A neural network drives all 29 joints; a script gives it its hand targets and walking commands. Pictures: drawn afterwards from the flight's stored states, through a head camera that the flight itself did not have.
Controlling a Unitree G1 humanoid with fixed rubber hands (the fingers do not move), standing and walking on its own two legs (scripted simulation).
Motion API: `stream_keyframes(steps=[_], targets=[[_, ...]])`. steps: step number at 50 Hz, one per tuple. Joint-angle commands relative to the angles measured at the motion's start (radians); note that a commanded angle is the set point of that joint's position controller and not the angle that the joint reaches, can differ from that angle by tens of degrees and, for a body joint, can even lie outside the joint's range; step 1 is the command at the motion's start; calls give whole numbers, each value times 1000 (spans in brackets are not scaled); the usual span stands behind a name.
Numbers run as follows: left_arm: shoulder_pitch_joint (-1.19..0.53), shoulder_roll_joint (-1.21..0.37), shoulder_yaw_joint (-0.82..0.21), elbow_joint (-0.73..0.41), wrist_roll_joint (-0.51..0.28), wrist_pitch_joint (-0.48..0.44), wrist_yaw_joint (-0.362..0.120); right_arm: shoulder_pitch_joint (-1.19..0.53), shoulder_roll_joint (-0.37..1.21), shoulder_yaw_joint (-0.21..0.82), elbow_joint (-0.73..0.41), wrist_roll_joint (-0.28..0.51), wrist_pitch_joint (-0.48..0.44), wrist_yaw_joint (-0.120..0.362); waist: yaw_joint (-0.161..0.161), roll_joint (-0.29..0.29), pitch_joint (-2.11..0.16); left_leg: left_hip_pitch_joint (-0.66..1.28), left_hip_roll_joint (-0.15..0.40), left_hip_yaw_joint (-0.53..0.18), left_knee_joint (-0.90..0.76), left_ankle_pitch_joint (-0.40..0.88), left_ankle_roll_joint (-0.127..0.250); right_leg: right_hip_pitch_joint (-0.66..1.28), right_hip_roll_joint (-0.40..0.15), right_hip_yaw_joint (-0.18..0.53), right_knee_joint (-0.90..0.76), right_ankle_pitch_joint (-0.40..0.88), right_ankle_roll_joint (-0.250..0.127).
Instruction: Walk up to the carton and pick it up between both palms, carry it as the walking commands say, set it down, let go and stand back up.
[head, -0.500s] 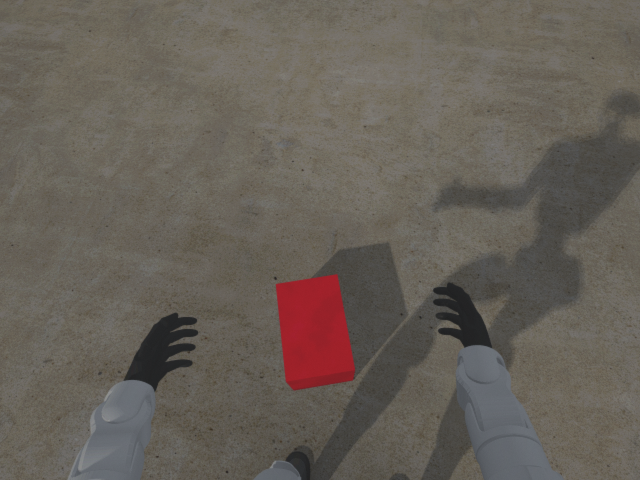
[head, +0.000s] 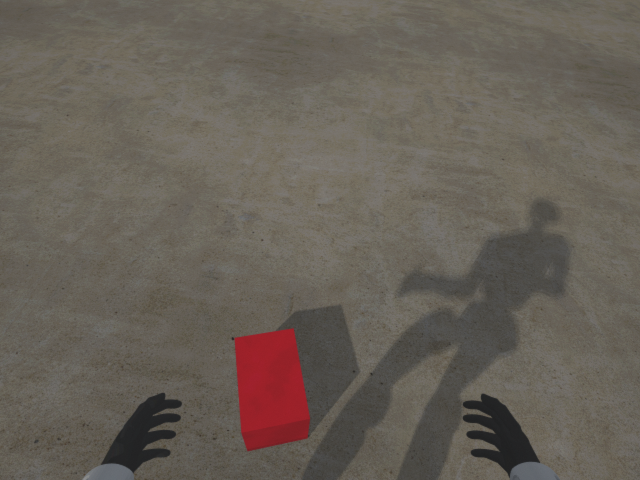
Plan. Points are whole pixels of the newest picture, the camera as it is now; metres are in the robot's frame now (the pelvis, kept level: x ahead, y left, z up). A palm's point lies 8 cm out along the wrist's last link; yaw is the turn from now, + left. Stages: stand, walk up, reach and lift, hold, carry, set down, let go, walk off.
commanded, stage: let go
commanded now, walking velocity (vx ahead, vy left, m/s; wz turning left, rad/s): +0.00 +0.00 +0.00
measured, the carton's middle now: (271, 388) +0.48 +0.11 -0.68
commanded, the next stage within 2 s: stand in 0.32 s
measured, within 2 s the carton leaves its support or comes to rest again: neither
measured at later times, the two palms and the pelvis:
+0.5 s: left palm (93, 429) +0.21 +0.29 -0.08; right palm out of the picture +0.14 -0.23 -0.08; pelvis +0.04 +0.04 -0.01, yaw -4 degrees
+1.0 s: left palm (82, 439) +0.20 +0.30 -0.08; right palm out of the picture +0.15 -0.26 -0.08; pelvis +0.04 +0.03 +0.00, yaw -5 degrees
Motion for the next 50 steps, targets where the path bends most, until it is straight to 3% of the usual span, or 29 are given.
stream_keyframes(steps=[1, 4, 6, 9, 12, 16, 17, 18, 19, 20, 22, 24, 25, 31, 35, 44, 50], targets=[[-73, 87, 17, -130, -1, 26, 25, -40, -50, -12, -89, 24, -12, 29, -7, 41, -12, 345, -88, 105, 31, -31, -6, -388, -48, -15, -228, -199, -43], [-88, 63, 7, -162, -7, 59, 59, -58, -49, -32, -87, 38, -26, 33, -12, 137, -87, 227, -48, 71, -27, -65, -13, -252, -1, -64, -132, -72, -24], [-81, 46, -7, -160, -17, 69, 83, -50, -56, -37, -93, 43, -32, 33, -17, 224, -107, 72, 11, 35, -95, -80, -5, -102, 53, -110, -42, 63, 24], [-36, 11, -18, -128, -53, 78, 107, -5, -84, -39, -100, 27, -40, 35, -20, 221, -121, -23, 51, -19, -107, 15, -7, -38, 82, -125, 8, 123, 54], [-1, -16, -15, -106, -84, 82, 117, 26, -108, -49, -115, 4, -42, 31, -47, 170, -147, -60, 56, -48, -91, 94, 8, 6, 92, -126, 21, 153, 69], [22, -2, 6, -95, -99, 82, 123, 54, -105, -31, -140, -19, -38, 11, -46, 55, -175, 17, 7, -24, -21, 180, 16, -54, 81, -121, -10, 161, 50], [-3, 199, 43, 35, -19, -4, 135, 25, -201, -53, 30, -36, -57, -30, 20, -118, -199, -165, 33, 15, 6, 45, 21, -26, -32, -59, -13, 71, 32], [-15, 213, 48, 44, -1, -40, 136, 8, -187, -54, 27, -49, -64, -38, 12, -174, -177, -134, 17, 55, 31, -10, 16, -95, -67, -39, -67, -18, 20], [-47, 198, 44, 51, 2, -60, 136, 8, -172, -48, 38, -56, -74, -42, -10, -163, -159, -90, 12, 70, 43, -16, 20, -153, -86, -14, -95, -67, 9], [-50, 187, 41, 51, 4, -78, 134, 27, -159, -39, 49, -51, -85, -44, -23, -111, -169, -85, 23, 66, 32, 14, 24, -143, -96, -4, -74, -61, -1], [-37, 165, 24, 81, 0, -108, 121, 3, -173, -33, 71, -50, -102, -39, -14, 1, -200, -52, 33, 69, 28, 56, 32, -161, -84, -5, -42, -6, 0], [-26, 152, 14, 118, -10, -122, 111, -10, -188, -31, 113, -41, -113, -39, -9, 112, -237, -53, 51, 58, 32, 205, 47, -99, -81, -14, 9, 132, 3], [-19, 157, 14, 138, -11, -128, 107, -9, -184, -26, 126, -37, -115, -41, -10, 125, -249, -48, 56, 53, 36, 250, 52, -86, -86, -12, 17, 173, 2], [-15, 211, 20, 195, -3, -146, 108, -5, -207, -23, 172, -28, -116, -47, -13, 68, -250, -24, 71, 35, 48, 366, 59, -81, -84, -7, 10, 314, 0], [-10, 218, 19, 214, -5, -150, 114, -2, -247, -28, 193, -32, -118, -54, -19, 80, -246, -7, 76, 36, 50, 393, 59, -79, -89, -1, 4, 349, -1], [-15, 227, 23, 231, -7, -164, 119, -33, -254, -19, 215, -33, -127, -58, -10, 8, -222, -29, 78, 22, 29, 286, 58, -78, -96, 9, -34, 286, -2], [-15, 234, 23, 252, -9, -170, 114, -38, -260, -12, 239, -31, -134, -54, -13, 26, -209, -44, 78, 14, 13, 205, 55, -86, -101, 20, -60, 210, -5]])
